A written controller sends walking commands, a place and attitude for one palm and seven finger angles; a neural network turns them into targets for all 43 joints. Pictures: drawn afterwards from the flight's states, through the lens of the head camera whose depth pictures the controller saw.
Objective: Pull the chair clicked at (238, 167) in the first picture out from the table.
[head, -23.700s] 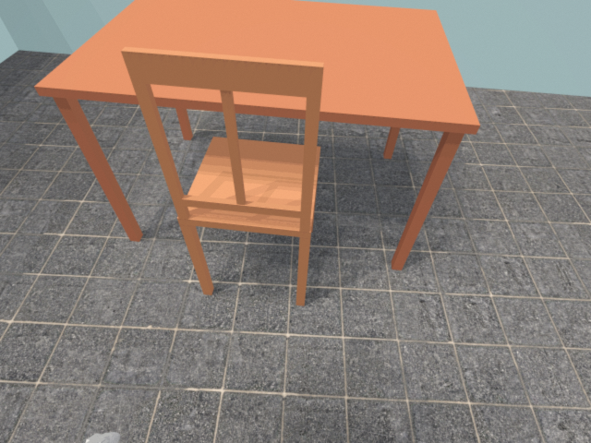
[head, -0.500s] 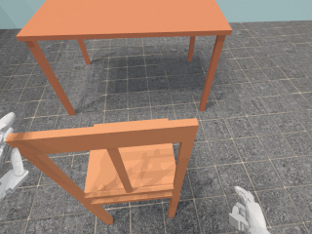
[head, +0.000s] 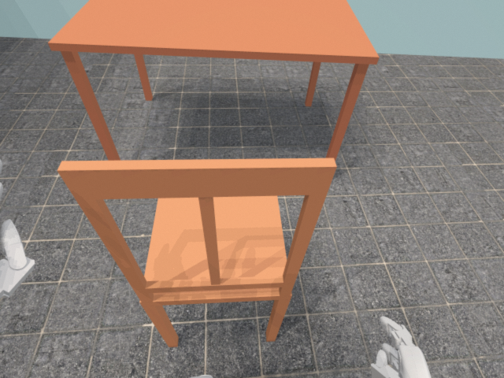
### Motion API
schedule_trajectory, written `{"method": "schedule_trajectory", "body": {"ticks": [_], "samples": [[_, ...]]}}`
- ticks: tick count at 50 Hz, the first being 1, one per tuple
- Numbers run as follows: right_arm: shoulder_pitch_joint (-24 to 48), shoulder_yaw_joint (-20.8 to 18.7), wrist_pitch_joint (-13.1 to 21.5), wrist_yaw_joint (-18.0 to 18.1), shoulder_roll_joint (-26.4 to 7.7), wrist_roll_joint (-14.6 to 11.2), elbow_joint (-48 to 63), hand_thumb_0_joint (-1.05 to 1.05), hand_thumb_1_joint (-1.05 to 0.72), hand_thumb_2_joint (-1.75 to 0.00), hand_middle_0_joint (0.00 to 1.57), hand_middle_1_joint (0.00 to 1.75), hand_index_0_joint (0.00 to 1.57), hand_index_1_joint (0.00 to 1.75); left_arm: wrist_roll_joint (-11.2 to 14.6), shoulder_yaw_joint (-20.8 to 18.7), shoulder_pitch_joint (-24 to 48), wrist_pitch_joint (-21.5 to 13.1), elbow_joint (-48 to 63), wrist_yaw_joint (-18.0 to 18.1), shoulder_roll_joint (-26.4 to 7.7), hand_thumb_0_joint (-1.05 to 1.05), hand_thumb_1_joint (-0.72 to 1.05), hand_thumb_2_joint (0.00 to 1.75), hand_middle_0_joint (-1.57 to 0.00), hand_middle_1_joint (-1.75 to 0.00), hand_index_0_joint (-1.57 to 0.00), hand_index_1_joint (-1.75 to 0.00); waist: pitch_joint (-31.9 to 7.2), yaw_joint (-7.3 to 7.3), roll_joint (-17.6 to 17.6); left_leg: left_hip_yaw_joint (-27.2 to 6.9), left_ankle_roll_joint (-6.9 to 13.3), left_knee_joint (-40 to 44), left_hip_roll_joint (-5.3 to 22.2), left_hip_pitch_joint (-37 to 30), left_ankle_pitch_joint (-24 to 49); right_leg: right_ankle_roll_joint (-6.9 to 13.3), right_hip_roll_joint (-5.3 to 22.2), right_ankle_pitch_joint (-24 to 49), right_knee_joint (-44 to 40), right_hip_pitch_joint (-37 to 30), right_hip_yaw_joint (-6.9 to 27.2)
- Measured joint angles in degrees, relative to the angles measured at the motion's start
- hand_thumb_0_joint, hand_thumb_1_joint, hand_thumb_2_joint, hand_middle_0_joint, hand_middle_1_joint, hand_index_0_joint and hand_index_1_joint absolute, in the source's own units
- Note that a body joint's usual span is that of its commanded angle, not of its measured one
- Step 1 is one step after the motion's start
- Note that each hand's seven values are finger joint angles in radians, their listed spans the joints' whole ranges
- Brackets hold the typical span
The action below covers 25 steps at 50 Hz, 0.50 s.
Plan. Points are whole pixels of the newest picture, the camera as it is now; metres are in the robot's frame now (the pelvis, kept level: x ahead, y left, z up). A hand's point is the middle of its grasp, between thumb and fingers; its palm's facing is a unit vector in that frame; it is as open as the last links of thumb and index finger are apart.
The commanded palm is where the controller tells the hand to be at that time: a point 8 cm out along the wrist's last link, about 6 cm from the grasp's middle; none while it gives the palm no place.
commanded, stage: step back with the hand held close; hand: left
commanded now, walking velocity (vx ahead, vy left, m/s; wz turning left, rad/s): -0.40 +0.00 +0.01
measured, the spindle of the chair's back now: (211, 246) +0.36 +0.10 -0.06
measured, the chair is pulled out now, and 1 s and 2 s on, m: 0.61 0.61 0.61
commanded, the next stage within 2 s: stop stepping back and stand still in 0.64 s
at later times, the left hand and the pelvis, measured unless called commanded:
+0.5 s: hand (7, 289) +0.17 +0.27 +0.17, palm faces +0.43 -0.78 -0.46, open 7.4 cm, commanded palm +0.10 +0.30 +0.19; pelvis -0.04 +0.00 +0.00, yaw +0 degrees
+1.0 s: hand out of the picture +0.06 +0.23 +0.16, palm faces +0.43 -0.80 -0.42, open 7.4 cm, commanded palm +0.00 +0.27 +0.19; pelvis -0.13 -0.04 +0.01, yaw +0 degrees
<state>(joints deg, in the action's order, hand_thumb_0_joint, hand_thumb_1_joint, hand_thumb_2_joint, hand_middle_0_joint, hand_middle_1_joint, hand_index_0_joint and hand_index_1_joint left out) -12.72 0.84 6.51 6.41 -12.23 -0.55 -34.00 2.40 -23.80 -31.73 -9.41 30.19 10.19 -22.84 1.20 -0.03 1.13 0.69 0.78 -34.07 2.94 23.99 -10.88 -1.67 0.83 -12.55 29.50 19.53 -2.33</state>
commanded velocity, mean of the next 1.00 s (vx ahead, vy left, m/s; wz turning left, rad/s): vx -0.23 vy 0.02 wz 0.01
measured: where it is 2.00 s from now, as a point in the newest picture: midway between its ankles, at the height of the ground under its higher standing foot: outside the picture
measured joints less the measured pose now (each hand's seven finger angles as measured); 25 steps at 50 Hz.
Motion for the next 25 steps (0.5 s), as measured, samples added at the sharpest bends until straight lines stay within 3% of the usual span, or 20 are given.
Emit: {"method": "schedule_trajectory", "body": {"ticks": [8, 12, 15, 17, 19, 23, 25], "samples": [[0.14, 0.02, 1.91, -0.34, 1.05, 0.05, -0.15, 0.02, -0.90, -0.89, 0.20, 0.30, 0.21, 0.30, -0.30, -2.85, 0.04, -2.34, 1.33, -0.52, -2.63, 0.01, 0.89, 0.90, -0.21, -0.30, -0.21, -0.30, 1.70, 0.64, -0.76, -0.17, -0.10, -3.37, -0.48, 2.13, -0.44, 0.12, 0.07, 1.09, 4.86, 2.82, 0.76], [0.53, -0.27, 2.04, -0.86, 1.19, 0.22, -0.90, 0.02, -0.90, -0.89, 0.20, 0.30, 0.21, 0.30, -0.44, -2.72, 0.98, -3.20, 0.96, -0.71, -1.67, 0.01, 0.89, 0.90, -0.21, -0.30, -0.21, -0.30, 1.50, 0.05, -0.57, -0.26, -0.26, -6.86, -0.26, 4.33, -7.02, 0.46, -0.05, 0.63, 6.26, 4.35, 0.60], [1.33, -0.55, 1.29, -1.53, 0.64, 0.69, -2.60, 0.02, -0.91, -0.89, 0.20, 0.30, 0.21, 0.30, -0.33, -1.31, 1.45, -2.72, 1.69, -0.29, -0.28, 0.01, 0.89, 0.90, -0.21, -0.30, -0.21, -0.30, 1.20, -0.39, -1.52, -0.76, -0.97, -11.11, -1.95, 4.84, -11.55, 0.60, 0.48, 1.48, 5.68, 5.00, 1.40], [1.59, -0.62, 0.45, -1.70, 0.24, 0.79, -3.47, 0.02, -0.91, -0.89, 0.20, 0.30, 0.21, 0.30, -0.32, -0.54, 1.58, -2.23, 2.17, -0.17, 0.11, 0.01, 0.89, 0.90, -0.21, -0.30, -0.21, -0.30, 0.48, -0.05, -2.05, -0.85, -0.79, -9.57, -2.62, 2.21, -11.56, 0.23, 0.76, 2.15, 4.82, 5.17, 1.55], [1.75, -0.87, 0.12, -1.41, 0.04, 0.82, -3.26, 0.02, -0.91, -0.89, 0.20, 0.30, 0.21, 0.30, -0.57, -0.68, 1.78, -2.20, 2.69, -0.11, -0.36, 0.01, 0.89, 0.90, -0.21, -0.30, -0.21, -0.30, 0.22, 0.74, -2.03, -1.49, 0.09, -4.63, -2.42, 0.89, -4.62, -0.10, 0.59, 2.49, 4.46, 5.78, 1.01], [1.82, -1.39, 1.20, -1.18, 1.76, 0.85, -2.19, 0.02, -0.91, -0.89, 0.20, 0.30, 0.21, 0.30, -0.61, -2.88, 0.87, -2.46, 1.84, -0.39, -2.07, 0.01, 0.89, 0.90, -0.21, -0.30, -0.21, -0.30, 0.51, 1.51, -2.39, -1.82, 0.46, -4.15, -1.72, 1.59, -3.06, 0.74, -1.07, -6.74, 11.74, 6.19, 1.89], [1.46, -1.30, 2.47, -1.50, 2.64, 1.13, -2.13, 0.02, -0.91, -0.89, 0.20, 0.30, 0.21, 0.30, 0.06, -3.52, 0.07, -2.59, 2.43, -0.64, -2.51, 0.01, 0.89, 0.90, -0.21, -0.30, -0.21, -0.30, 0.07, 1.21, -2.40, -1.96, 0.22, -2.60, -1.08, 1.58, -2.34, 1.07, -1.50, -8.63, 12.03, 3.89, 1.53]]}}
